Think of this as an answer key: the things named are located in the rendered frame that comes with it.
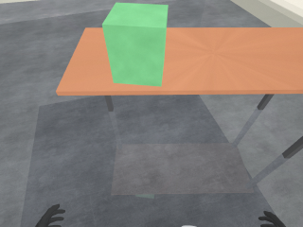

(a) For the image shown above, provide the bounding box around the carton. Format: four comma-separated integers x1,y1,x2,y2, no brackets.
102,2,169,87

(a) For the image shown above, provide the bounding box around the robot left hand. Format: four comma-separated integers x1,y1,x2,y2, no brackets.
35,204,65,227

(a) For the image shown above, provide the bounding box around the table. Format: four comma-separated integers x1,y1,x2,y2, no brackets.
56,27,303,159

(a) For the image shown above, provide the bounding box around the robot right hand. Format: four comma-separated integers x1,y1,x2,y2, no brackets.
258,211,286,227

